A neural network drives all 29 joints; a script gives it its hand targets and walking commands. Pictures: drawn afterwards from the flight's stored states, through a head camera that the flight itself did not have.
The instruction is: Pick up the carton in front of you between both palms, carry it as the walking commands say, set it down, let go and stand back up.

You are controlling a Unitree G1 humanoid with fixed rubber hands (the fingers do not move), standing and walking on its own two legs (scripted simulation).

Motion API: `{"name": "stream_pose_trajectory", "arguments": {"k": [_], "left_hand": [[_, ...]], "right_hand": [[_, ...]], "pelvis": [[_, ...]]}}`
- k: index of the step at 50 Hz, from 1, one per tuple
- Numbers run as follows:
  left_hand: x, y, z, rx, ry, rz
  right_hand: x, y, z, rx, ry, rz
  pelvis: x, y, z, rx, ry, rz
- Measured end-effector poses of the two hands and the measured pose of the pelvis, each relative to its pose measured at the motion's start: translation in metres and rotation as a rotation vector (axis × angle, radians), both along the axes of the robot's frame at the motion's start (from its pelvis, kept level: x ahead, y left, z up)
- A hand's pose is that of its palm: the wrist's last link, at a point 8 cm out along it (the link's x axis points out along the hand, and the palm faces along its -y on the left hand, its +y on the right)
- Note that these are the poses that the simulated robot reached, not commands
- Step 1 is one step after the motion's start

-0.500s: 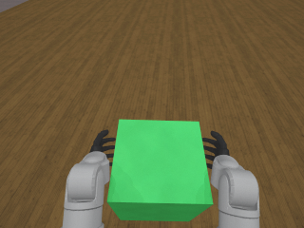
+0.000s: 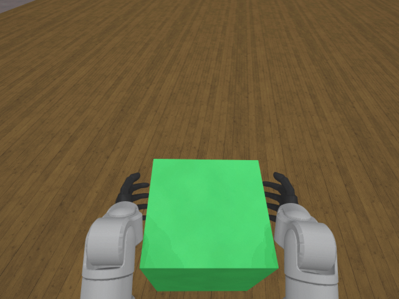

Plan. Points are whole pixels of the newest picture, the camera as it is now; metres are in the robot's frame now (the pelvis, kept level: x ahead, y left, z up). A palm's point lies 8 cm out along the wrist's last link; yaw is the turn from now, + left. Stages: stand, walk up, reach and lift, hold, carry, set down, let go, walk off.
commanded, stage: carry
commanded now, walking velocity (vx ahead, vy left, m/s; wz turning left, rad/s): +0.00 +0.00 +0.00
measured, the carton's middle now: (204, 230) +0.29 +0.00 -0.01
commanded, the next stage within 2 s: hold in 1.40 s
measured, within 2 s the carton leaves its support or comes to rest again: neither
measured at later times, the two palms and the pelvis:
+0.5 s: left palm (121, 245) +0.23 +0.15 +0.05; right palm (284, 246) +0.23 -0.14 +0.06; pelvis -0.05 +0.01 +0.00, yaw +0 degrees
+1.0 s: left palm (114, 250) +0.22 +0.17 +0.04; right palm (277, 250) +0.23 -0.13 +0.05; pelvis -0.07 +0.02 +0.00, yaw +0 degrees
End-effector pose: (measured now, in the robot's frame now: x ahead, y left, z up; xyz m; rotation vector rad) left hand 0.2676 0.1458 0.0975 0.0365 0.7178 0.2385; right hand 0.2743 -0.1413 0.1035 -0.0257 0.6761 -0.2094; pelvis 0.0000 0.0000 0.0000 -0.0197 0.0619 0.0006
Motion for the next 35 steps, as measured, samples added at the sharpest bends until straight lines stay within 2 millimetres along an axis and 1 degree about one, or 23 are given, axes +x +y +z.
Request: {"name": "stream_pose_trajectory", "arguments": {"k": [5,14,21,29,35], "left_hand": [[-0.011,0.002,-0.006,0.013,0.020,-0.002],[-0.027,0.003,-0.026,0.038,0.068,-0.010],[-0.035,0.006,-0.037,0.034,0.049,-0.026],[-0.046,0.009,-0.055,0.000,0.031,-0.090],[-0.045,0.013,-0.065,0.000,0.011,-0.101]], "right_hand": [[-0.012,0.002,-0.006,-0.005,0.019,0.008],[-0.028,0.003,-0.026,-0.013,0.067,0.033],[-0.035,0.004,-0.036,-0.019,0.047,0.052],[-0.046,0.001,-0.056,-0.016,0.032,0.070],[-0.047,0.003,-0.067,-0.007,0.013,0.083]], "pelvis": [[-0.010,0.002,-0.002,0.001,-0.016,0.001],[-0.031,0.003,0.000,0.008,-0.041,0.002],[-0.046,0.005,0.001,0.014,-0.043,0.003],[-0.056,0.008,0.002,0.017,-0.046,0.003],[-0.063,0.010,0.002,0.018,-0.048,0.004]]}}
